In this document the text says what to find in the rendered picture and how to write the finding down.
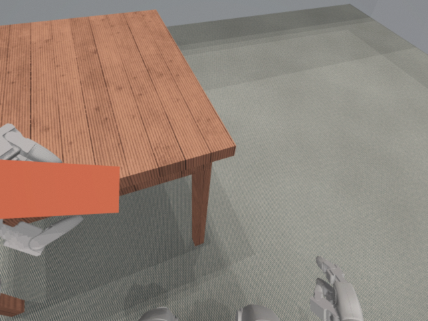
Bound robot right thigh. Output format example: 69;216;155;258
235;304;280;321

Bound left robot hand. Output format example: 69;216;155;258
0;123;84;256

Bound sponge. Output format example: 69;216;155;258
0;160;120;219

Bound right robot hand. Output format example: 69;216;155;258
310;256;364;321

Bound table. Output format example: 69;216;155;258
0;9;236;317

